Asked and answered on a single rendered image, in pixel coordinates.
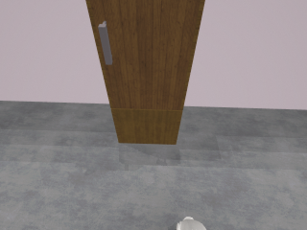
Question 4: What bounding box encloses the robot right thigh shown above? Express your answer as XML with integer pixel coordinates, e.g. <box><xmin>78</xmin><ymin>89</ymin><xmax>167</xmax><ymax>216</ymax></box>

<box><xmin>177</xmin><ymin>218</ymin><xmax>206</xmax><ymax>230</ymax></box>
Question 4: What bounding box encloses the handle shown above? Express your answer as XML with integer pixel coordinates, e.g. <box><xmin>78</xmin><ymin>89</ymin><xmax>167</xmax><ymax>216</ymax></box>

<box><xmin>98</xmin><ymin>21</ymin><xmax>113</xmax><ymax>65</ymax></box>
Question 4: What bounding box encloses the cupboard door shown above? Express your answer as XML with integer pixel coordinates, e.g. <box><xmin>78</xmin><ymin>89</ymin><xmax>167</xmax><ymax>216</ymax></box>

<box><xmin>89</xmin><ymin>0</ymin><xmax>201</xmax><ymax>110</ymax></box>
